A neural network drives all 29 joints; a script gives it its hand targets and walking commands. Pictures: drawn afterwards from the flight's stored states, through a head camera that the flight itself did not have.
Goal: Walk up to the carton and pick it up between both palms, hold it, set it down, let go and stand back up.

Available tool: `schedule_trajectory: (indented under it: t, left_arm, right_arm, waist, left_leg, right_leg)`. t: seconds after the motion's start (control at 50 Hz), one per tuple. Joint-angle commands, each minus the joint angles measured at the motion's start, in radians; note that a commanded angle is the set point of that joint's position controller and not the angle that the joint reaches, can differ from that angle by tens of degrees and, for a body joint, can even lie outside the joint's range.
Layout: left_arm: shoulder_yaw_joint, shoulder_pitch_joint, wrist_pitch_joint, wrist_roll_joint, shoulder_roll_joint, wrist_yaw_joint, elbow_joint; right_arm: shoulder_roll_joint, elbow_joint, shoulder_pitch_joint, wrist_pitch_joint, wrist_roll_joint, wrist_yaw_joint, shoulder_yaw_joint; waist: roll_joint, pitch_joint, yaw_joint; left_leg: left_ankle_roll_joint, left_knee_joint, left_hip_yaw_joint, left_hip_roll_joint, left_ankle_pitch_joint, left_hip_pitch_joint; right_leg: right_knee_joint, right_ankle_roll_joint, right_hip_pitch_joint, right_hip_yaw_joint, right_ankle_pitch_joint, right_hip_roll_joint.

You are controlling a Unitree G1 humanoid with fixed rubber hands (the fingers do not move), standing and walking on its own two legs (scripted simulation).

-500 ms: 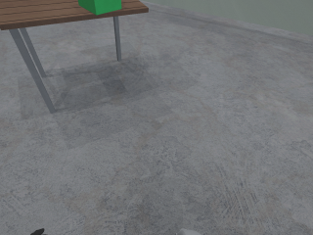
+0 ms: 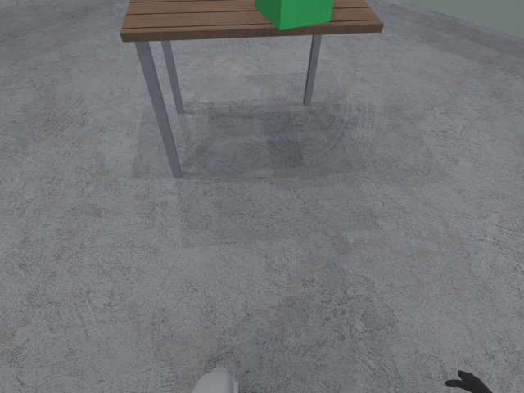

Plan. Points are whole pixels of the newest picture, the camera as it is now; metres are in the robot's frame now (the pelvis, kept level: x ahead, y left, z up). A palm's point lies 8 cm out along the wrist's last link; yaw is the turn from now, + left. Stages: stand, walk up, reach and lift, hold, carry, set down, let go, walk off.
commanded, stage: walk up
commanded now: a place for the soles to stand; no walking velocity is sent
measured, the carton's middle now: out of the picture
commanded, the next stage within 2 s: none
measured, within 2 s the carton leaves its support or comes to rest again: neither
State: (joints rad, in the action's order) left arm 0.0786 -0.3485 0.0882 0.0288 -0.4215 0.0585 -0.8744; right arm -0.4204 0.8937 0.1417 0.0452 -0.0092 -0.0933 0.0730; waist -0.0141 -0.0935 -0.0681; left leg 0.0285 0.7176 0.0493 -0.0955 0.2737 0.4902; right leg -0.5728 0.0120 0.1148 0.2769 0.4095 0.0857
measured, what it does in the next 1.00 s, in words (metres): walks ahead: left foot, then right foot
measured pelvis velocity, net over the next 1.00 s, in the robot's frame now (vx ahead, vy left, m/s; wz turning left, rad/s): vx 0.40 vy -0.06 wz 0.13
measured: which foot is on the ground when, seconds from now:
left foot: up 0.00-0.00, down 0.02-0.44, up 0.46-0.72, down 0.74-1.00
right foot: down 0.00-0.08, up 0.10-0.40, down 0.42-0.76, up 0.78-1.00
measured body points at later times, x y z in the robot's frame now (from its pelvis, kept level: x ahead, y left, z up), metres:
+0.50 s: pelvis +0.22 -0.05 -0.02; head +0.24 -0.05 +0.43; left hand +0.31 +0.29 -0.12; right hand +0.28 -0.37 -0.14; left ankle +0.13 +0.11 -0.69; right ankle +0.32 -0.16 -0.72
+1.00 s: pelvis +0.40 -0.06 -0.01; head +0.41 -0.02 +0.44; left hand +0.44 +0.27 -0.15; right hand +0.48 -0.39 -0.09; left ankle +0.39 +0.06 -0.72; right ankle +0.50 -0.20 -0.69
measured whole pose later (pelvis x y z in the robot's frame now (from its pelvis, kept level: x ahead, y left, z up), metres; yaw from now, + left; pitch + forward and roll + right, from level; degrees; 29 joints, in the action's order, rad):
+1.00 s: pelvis +0.40 -0.06 -0.01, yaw +7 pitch -4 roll +2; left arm 0.07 -0.21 0.01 0.02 -0.44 0.09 -0.93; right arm -0.41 0.92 0.31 0.12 -0.02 -0.01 0.06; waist 0.11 -0.09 0.01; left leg 0.01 0.73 0.12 -0.05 0.38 0.29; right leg -0.97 -0.02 0.53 0.02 0.39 0.13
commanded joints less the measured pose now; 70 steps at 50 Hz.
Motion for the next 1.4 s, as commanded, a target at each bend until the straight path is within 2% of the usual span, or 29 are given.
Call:
schedule_trajectory:
  t: [0.0,0.02,0.04,0.06,0.1,0.16,0.24,0.34,0.4,0.42,0.44,0.46,0.5,0.56,0.66,0.72,0.74,0.76,0.78,0.8,0.9,1.06,1.1,1.12,1.14,1.18,1.26,1.32,1.38]
  left_arm:
    - [0.056,0.096,0.016,-0.008,-0.254,-0.014,0.116]
    - [0.034,0.068,0.014,-0.018,-0.202,-0.016,0.115]
    - [0.026,0.092,0.017,-0.029,-0.152,-0.015,0.154]
    - [0.038,0.122,0.012,-0.020,-0.231,-0.021,0.174]
    - [0.020,0.118,0.008,-0.031,-0.250,-0.033,0.117]
    - [0.014,0.032,-0.004,-0.036,-0.226,-0.018,0.044]
    - [0.031,0.129,-0.018,-0.012,-0.223,0.013,0.058]
    - [0.043,0.179,-0.018,-0.004,-0.218,0.039,0.043]
    - [0.070,0.070,-0.003,0.005,-0.237,0.028,0.020]
    - [0.089,-0.034,0.007,0.009,-0.298,0.017,-0.006]
    - [0.111,-0.110,0.014,-0.004,-0.409,0.006,0.004]
    - [0.102,-0.082,0.013,-0.021,-0.377,0.002,0.025]
    - [0.076,0.013,0.006,-0.022,-0.292,-0.012,0.049]
    - [0.067,0.093,0.005,-0.018,-0.266,-0.017,0.078]
    - [0.069,0.110,-0.004,-0.009,-0.279,-0.006,0.113]
    - [0.046,0.215,-0.025,-0.011,-0.236,0.004,0.146]
    - [0.032,0.219,-0.026,-0.008,-0.179,0.005,0.153]
    - [0.016,0.258,-0.027,-0.018,-0.132,0.002,0.186]
    - [0.039,0.263,-0.038,-0.008,-0.232,-0.012,0.175]
    - [0.044,0.227,-0.033,-0.010,-0.268,-0.018,0.135]
    - [0.048,0.148,-0.036,-0.013,-0.237,0.007,0.043]
    - [0.060,0.155,-0.046,-0.010,-0.215,0.037,0.027]
    - [0.083,0.033,-0.034,-0.002,-0.233,0.027,-0.015]
    - [0.108,-0.077,-0.024,0.003,-0.326,0.011,-0.039]
    - [0.115,-0.096,-0.014,-0.011,-0.400,0.002,-0.012]
    - [0.098,-0.013,-0.014,-0.034,-0.345,-0.011,0.030]
    - [0.073,0.099,-0.011,-0.018,-0.289,-0.021,0.076]
    - [0.068,0.077,-0.015,-0.005,-0.294,-0.013,0.083]
    - [0.053,0.184,-0.033,-0.017,-0.274,-0.006,0.115]
  right_arm:
    - [-0.188,-0.046,0.114,0.039,0.010,0.017,0.067]
    - [-0.233,-0.004,0.259,0.043,0.005,0.032,0.089]
    - [-0.357,-0.005,0.385,0.047,0.002,0.054,0.123]
    - [-0.390,-0.034,0.367,0.053,0.045,0.063,0.124]
    - [-0.320,-0.060,0.217,0.052,0.042,0.079,0.100]
    - [-0.267,-0.072,0.127,0.070,0.032,0.089,0.062]
    - [-0.303,-0.091,0.109,0.088,0.014,0.076,0.071]
    - [-0.303,-0.086,0.076,0.081,0.012,0.074,0.068]
    - [-0.270,-0.091,0.033,0.073,0.002,0.078,0.042]
    - [-0.202,-0.100,0.058,0.073,0.004,0.077,0.020]
    - [-0.163,-0.112,0.123,0.081,0.019,0.087,0.013]
    - [-0.226,-0.087,0.095,0.079,0.013,0.098,0.017]
    - [-0.236,-0.046,0.113,0.084,0.027,0.093,0.018]
    - [-0.218,-0.013,0.179,0.075,0.012,0.079,0.019]
    - [-0.207,-0.025,0.151,0.070,-0.003,0.063,0.041]
    - [-0.238,0.034,0.313,0.081,-0.009,0.071,0.067]
    - [-0.272,0.055,0.403,0.083,-0.018,0.083,0.089]
    - [-0.398,0.044,0.450,0.087,-0.013,0.102,0.122]
    - [-0.407,0.009,0.389,0.093,0.007,0.107,0.119]
    - [-0.370,-0.013,0.316,0.092,0.012,0.113,0.107]
    - [-0.320,-0.037,0.202,0.099,-0.004,0.112,0.083]
    - [-0.341,-0.055,0.097,0.082,0.000,0.097,0.078]
    - [-0.282,-0.047,0.102,0.070,-0.010,0.099,0.047]
    - [-0.204,-0.057,0.101,0.068,0.005,0.095,0.026]
    - [-0.182,-0.077,0.106,0.070,0.017,0.106,0.012]
    - [-0.246,-0.047,0.096,0.069,0.019,0.109,0.025]
    - [-0.222,0.011,0.197,0.068,0.013,0.094,0.032]
    - [-0.207,-0.015,0.146,0.066,0.006,0.084,0.044]
    - [-0.215,0.014,0.268,0.080,0.003,0.089,0.065]
  waist:
    - [0.083,0.130,0.131]
    - [-0.051,0.208,0.197]
    - [-0.295,0.254,0.254]
    - [-0.217,0.287,0.223]
    - [-0.068,0.123,0.145]
    - [-0.129,0.065,0.072]
    - [-0.184,0.032,0.092]
    - [-0.105,0.003,0.080]
    - [-0.050,0.013,-0.030]
    - [0.193,0.071,-0.090]
    - [0.419,0.189,-0.088]
    - [0.312,0.209,-0.080]
    - [0.168,0.126,-0.022]
    - [0.215,0.083,0.035]
    - [0.221,0.072,0.038]
    - [0.096,0.119,0.154]
    - [-0.069,0.137,0.219]
    - [-0.342,0.118,0.247]
    - [-0.141,0.076,0.219]
    - [-0.029,0.037,0.161]
    - [-0.135,0.030,0.100]
    - [-0.184,0.023,0.050]
    - [0.018,0.059,-0.028]
    - [0.320,0.098,-0.095]
    - [0.426,0.112,-0.075]
    - [0.124,0.122,-0.026]
    - [0.214,0.058,0.049]
    - [0.237,0.021,0.030]
    - [0.201,0.059,0.121]
  left_leg:
    - [0.042,-0.121,0.119,0.113,-0.068,-0.362]
    - [0.103,-0.143,0.026,0.128,0.027,-0.620]
    - [0.212,-0.327,-0.539,-0.162,0.135,-0.799]
    - [0.289,-0.428,-0.806,-0.309,0.067,-0.775]
    - [0.275,-0.383,-0.563,-0.264,-0.057,-0.611]
    - [0.224,-0.346,-0.278,-0.186,-0.350,-0.349]
    - [0.231,-0.419,-0.264,-0.187,-0.072,-0.217]
    - [0.196,-0.415,-0.261,-0.168,0.248,-0.113]
    - [0.132,-0.187,-0.155,-0.104,0.143,0.033]
    - [0.072,0.163,-0.036,0.032,0.005,0.164]
    - [0.029,0.464,0.007,0.158,0.229,0.301]
    - [0.035,0.561,-0.099,0.120,0.261,0.323]
    - [0.033,0.528,-0.115,0.053,0.156,0.277]
    - [-0.002,0.322,-0.041,-0.001,0.175,0.124]
    - [0.011,0.084,0.025,0.012,0.094,-0.001]
    - [0.028,-0.053,0.060,0.074,0.007,-0.379]
    - [0.065,-0.101,-0.034,0.044,0.134,-0.556]
    - [0.171,-0.459,-0.656,-0.251,0.573,-0.580]
    - [0.240,-0.518,-0.853,-0.366,0.522,-0.535]
    - [0.259,-0.481,-0.779,-0.368,0.434,-0.486]
    - [0.231,-0.356,-0.341,-0.244,-0.014,-0.298]
    - [0.159,-0.316,-0.164,-0.197,0.212,-0.072]
    - [0.123,-0.039,-0.060,-0.113,0.083,0.043]
    - [0.046,0.349,0.073,0.013,-0.014,0.200]
    - [0.028,0.522,-0.004,0.115,0.270,0.351]
    - [0.025,0.606,-0.106,0.041,0.193,0.320]
    - [-0.004,0.325,-0.018,-0.006,0.184,0.111]
    - [0.008,0.190,0.021,0.009,0.157,0.050]
    - [0.023,-0.001,0.059,0.050,-0.001,-0.218]
  right_leg:
    - [-0.020,-0.155,0.147,-0.066,-0.448,0.164]
    - [-0.323,-0.122,0.298,-0.039,-0.518,0.099]
    - [-0.667,-0.043,0.617,-0.040,-0.256,-0.048]
    - [-0.713,-0.037,0.684,-0.241,0.074,-0.029]
    - [-0.707,-0.049,0.686,-0.304,0.029,0.058]
    - [-0.499,-0.032,0.496,-0.323,0.006,0.105]
    - [-0.311,-0.032,0.439,-0.279,-0.099,0.116]
    - [-0.192,-0.041,0.316,-0.247,-0.188,0.063]
    - [-0.079,-0.059,0.039,-0.227,-0.120,-0.004]
    - [0.120,-0.096,-0.124,-0.454,0.147,0.082]
    - [0.320,-0.219,-0.259,-0.899,0.302,0.340]
    - [0.325,-0.272,-0.254,-0.919,0.252,0.348]
    - [0.245,-0.266,-0.121,-0.702,0.025,0.289]
    - [0.229,-0.250,0.066,-0.477,-0.163,0.257]
    - [0.249,-0.250,0.158,-0.435,0.053,0.255]
    - [0.054,-0.178,0.422,-0.305,0.295,0.159]
    - [-0.169,-0.144,0.597,-0.240,0.269,0.090]
    - [-0.543,-0.070,0.797,-0.159,0.164,-0.054]
    - [-0.648,-0.048,0.798,-0.347,0.131,-0.035]
    - [-0.684,-0.036,0.774,-0.362,0.066,0.006]
    - [-0.464,-0.020,0.567,-0.316,0.037,0.077]
    - [-0.200,-0.046,0.253,-0.211,-0.104,0.028]
    - [-0.097,-0.049,-0.003,-0.142,-0.078,-0.071]
    - [0.140,-0.091,-0.134,-0.501,0.218,0.100]
    - [0.352,-0.219,-0.143,-0.952,0.298,0.311]
    - [0.256,-0.286,-0.101,-0.823,0.135,0.324]
    - [0.192,-0.250,0.157,-0.490,-0.082,0.233]
    - [0.236,-0.284,0.224,-0.508,0.022,0.262]
    - [0.120,-0.217,0.361,-0.403,0.156,0.209]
